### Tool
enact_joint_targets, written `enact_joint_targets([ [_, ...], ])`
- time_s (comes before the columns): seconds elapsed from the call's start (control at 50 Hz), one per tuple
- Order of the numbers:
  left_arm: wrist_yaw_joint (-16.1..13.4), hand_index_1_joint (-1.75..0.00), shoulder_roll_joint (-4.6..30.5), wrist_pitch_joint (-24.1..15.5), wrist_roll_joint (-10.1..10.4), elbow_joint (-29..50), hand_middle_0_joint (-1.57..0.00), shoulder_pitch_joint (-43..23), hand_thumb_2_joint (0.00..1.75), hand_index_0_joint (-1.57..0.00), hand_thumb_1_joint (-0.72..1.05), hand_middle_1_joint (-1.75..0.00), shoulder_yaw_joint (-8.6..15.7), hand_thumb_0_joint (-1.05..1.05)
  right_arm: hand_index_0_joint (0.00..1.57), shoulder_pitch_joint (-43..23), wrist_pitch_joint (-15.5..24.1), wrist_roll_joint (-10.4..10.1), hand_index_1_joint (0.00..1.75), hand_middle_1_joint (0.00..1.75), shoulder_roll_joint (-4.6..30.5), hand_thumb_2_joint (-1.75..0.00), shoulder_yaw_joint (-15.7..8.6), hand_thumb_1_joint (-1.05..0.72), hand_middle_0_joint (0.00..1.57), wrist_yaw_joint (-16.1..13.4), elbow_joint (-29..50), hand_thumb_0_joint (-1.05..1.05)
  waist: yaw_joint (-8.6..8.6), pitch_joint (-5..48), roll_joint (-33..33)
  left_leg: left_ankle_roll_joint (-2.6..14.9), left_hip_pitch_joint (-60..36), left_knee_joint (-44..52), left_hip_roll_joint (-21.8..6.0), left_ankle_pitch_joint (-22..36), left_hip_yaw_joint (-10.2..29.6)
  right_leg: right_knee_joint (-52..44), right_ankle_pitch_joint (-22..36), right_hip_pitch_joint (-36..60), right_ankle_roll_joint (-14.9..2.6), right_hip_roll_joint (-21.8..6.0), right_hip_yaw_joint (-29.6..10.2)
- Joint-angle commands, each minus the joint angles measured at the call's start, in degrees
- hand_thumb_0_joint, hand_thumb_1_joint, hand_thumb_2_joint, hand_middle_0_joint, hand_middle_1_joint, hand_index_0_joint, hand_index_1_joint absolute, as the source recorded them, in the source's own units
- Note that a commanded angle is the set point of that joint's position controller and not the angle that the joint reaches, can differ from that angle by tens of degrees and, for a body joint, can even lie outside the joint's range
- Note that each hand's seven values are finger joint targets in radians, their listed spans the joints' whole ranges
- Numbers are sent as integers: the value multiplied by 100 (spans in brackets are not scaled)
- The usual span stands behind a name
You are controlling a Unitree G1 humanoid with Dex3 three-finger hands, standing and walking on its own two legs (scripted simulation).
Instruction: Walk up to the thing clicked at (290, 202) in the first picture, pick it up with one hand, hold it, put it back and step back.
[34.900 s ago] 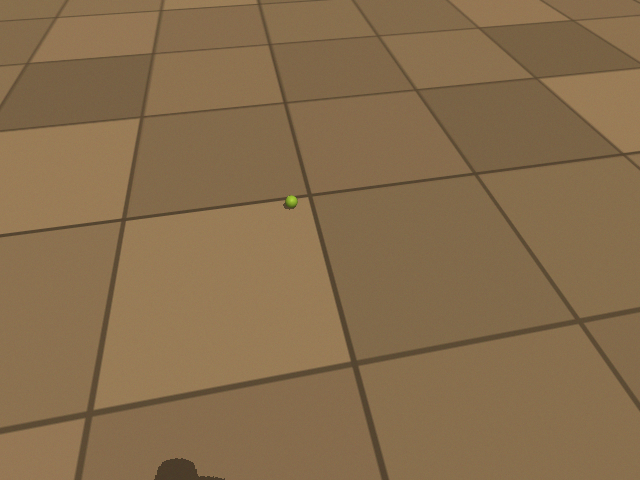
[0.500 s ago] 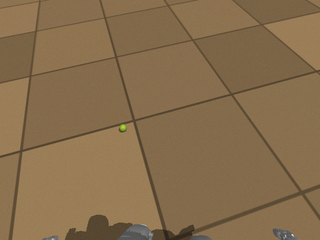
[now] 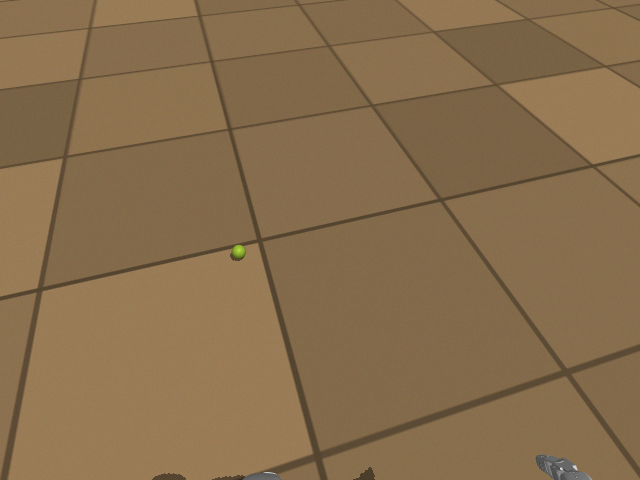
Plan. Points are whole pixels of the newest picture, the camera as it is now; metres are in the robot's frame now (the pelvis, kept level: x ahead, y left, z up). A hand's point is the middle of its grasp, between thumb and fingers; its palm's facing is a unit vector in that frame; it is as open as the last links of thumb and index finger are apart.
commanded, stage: step back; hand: left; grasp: from above
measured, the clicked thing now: (238, 251) +1.03 +0.34 -0.73
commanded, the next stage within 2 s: stand in 0.84 s
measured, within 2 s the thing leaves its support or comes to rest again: neither
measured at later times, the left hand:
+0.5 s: hand out of the picture +0.10 +0.28 -0.14, palm faces +0.03 -0.92 -0.39, open 7.4 cm
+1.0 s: hand out of the picture +0.13 +0.27 -0.14, palm faces +0.04 -0.94 -0.33, open 7.4 cm
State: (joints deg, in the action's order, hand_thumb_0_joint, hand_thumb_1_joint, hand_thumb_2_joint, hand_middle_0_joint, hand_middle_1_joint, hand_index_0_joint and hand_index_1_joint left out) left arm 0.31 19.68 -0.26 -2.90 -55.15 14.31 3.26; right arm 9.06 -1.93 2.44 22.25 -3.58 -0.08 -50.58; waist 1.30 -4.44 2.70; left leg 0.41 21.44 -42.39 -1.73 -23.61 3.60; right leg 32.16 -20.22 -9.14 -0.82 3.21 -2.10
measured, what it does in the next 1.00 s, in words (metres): steps on the spot: right foot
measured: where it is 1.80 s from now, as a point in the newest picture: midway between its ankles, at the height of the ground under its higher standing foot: outside the picture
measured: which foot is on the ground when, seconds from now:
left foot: down 0.00-1.00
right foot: down 0.00-0.22, up 0.24-0.42, down 0.44-1.00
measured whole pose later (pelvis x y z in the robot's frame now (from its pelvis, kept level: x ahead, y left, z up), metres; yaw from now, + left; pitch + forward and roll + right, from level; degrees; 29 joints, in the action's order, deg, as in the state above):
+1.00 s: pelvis +0.04 +0.01 +0.02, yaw +2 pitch -2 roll +0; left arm 0.3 20.1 -0.4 -0.2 -63.4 2.7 1.0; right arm 4.5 1.5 0.7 19.4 -0.6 -0.3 -61.8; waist 0.6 -4.2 -0.7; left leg -0.1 7.3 -23.3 0.4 -13.8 1.8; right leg 22.6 -12.3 -8.1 1.4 -2.1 1.6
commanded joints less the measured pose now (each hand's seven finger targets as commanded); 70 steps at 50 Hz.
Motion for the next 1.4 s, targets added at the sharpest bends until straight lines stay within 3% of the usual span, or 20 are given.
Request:
enact_joint_targets([
  [0.0,-127,-30,1690,-291,42,735,-20,-1114,90,-20,90,-30,397,0,20,-142,234,-127,30,30,1188,-90,-291,-90,20,55,260,0,-251,-535,-710,-29,-205,-478,-125,-107,367,-1861,-1916,-1615,-1017,-1964,-2176],
  [0.02,-123,-30,1530,-313,49,643,-20,-908,90,-20,90,-30,361,0,20,-211,267,-126,30,30,1019,-90,-256,-90,20,81,198,0,-139,-451,-771,-16,158,-216,125,43,156,-1770,-1148,-958,-838,-1543,-1579],
  [0.08,-59,-30,1665,-310,42,456,-20,-464,90,-20,90,-30,399,0,20,-243,342,-82,30,30,918,-90,-191,-90,20,111,186,0,95,-248,-1115,-52,13,373,143,0,-176,-1614,-655,-593,-820,-1538,-1398],
  [0.16,-13,-30,1472,-161,95,463,-20,-511,90,-20,90,-30,263,0,20,236,476,-71,30,30,913,-90,-266,-90,20,59,-80,0,-158,152,-1058,33,-1367,1872,303,868,-327,-585,544,-789,-507,-1155,-605],
  [0.18,-8,-30,1244,-155,109,480,-20,-449,90,-20,90,-30,179,0,20,496,521,-38,30,30,1059,-90,-331,-90,20,16,-156,0,-260,463,-601,164,-2040,2092,-177,920,410,113,806,-1195,-340,-985,-418],
  [0.2,1,-30,934,-147,199,541,-20,-442,90,-20,90,-30,97,0,20,582,560,-5,30,30,1399,-90,-394,-90,20,-22,-159,0,-266,675,454,639,-2334,2606,-1218,461,2014,1142,12,-1854,-70,-338,115],
  [0.22,-48,-30,1240,-97,209,454,-20,-524,90,-20,90,-30,197,0,20,574,562,-15,30,30,1641,-90,-413,-90,20,-12,-132,0,-252,557,318,1163,-1784,2776,-1755,-495,2698,1561,-1244,-1850,-67,-409,24],
  [0.24,-54,-30,1523,-105,173,435,-20,-595,90,-20,90,-30,256,0,20,555,540,-29,30,30,1766,-90,-480,-90,20,-3,-163,0,-291,328,216,1363,-1336,2861,-1818,-856,2728,1751,-1402,-1673,-120,-541,-135],
  [0.32,-1,-30,1270,-166,222,345,-20,-412,90,-20,90,-30,215,0,20,269,580,-29,30,30,1287,-90,-321,-90,20,-34,-92,0,-94,335,543,950,-1476,2347,-1204,1551,1328,1038,-789,-1478,-87,-669,-32],
  [0.4,-74,-30,1120,-220,195,57,-20,-157,90,-20,90,-30,237,0,20,-249,414,-169,30,30,1051,-90,-177,-90,20,-41,-26,0,203,549,542,495,-527,1451,-704,2448,392,-879,930,265,-49,-367,388],
  [0.44,-138,-30,1527,-241,132,-16,-20,-53,90,-20,90,-30,347,0,20,-239,369,-263,30,30,707,-90,-54,-90,20,-59,52,0,235,706,-353,100,286,665,-126,1530,87,-979,1396,932,-286,-1043,-680],
  [0.46,-148,-30,1833,-261,141,44,-20,-209,90,-20,90,-30,356,0,20,-161,319,-252,30,30,536,-90,0,-90,20,-81,1,0,174,622,-921,-33,256,289,278,148,58,-1575,384,264,-689,-1933,-1858],
  [0.48,-112,-30,1948,-241,119,228,-20,-964,90,-20,90,-30,333,0,20,134,265,-222,30,30,765,-90,-81,-90,20,-91,-210,0,-84,416,-989,-82,-389,-93,165,-666,-83,-1683,-447,-701,-1156,-2394,-2040],
  [0.52,-88,-30,1639,-195,136,366,-20,-1566,90,-20,90,-30,256,0,20,561,294,-174,30,30,836,-90,-90,-90,20,-56,-503,0,-394,146,-944,3,-907,887,12,-248,-67,-1357,-532,-1161,-821,-1878,-1253],
  [0.58,-70,-30,1304,-213,213,189,-20,-1386,90,-20,90,-30,183,0,20,209,392,-143,30,30,918,-90,-71,-90,20,-38,-599,0,-122,288,-748,194,-825,1777,-361,1733,478,-747,960,-545,-203,-1133,-362],
  [0.64,-49,-30,1370,-205,256,18,-20,-1211,90,-20,90,-30,187,0,20,-134,446,-139,30,30,997,-90,-1,-90,20,-40,-582,0,27,535,-542,267,-566,1684,-427,1923,508,-880,954,129,-168,-1018,-257],
  [0.7,-78,-30,1346,-208,265,-82,-20,-1280,90,-20,90,-30,180,0,20,-118,467,-146,30,30,1006,-90,-7,-90,20,-73,-709,0,-10,843,-227,191,-895,1656,-411,3039,305,-565,2200,534,-185,-1061,-99],
  [0.9,-69,-30,1129,-133,283,-392,-20,-1413,90,-20,90,-30,-10,0,20,-479,484,-190,30,30,967,-90,69,-90,20,-89,-839,0,-88,867,99,78,-1464,2194,-599,3705,415,-944,2318,615,-22,-969,-36],
  [1.0,-70,-30,1181,-179,257,-543,-20,-1397,90,-20,90,-30,-41,0,20,-600,460,-226,30,30,951,-90,82,-90,20,-88,-897,0,-121,998,-229,77,-1712,2313,-587,3512,303,-1194,2677,786,2,-1061,-75],
  [1.38,-37,-30,1271,-189,220,-768,-20,-1140,90,-20,90,-30,-98,0,20,-645,395,-181,30,30,978,-90,114,-90,20,20,-1123,0,-97,362,-240,32,-1201,2900,-476,1017,350,-1771,720,227,7,-1056,-194],
])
